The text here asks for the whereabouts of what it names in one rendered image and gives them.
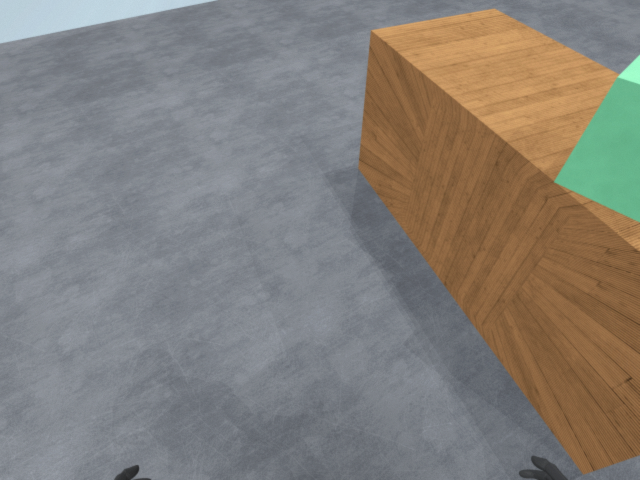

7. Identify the pedestal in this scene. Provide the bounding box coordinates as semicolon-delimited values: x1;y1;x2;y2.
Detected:
358;9;640;475

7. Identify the robot right hand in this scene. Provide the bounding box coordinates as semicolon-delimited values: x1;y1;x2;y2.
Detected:
519;456;568;480

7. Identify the carton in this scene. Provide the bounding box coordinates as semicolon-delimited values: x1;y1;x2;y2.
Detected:
554;55;640;222

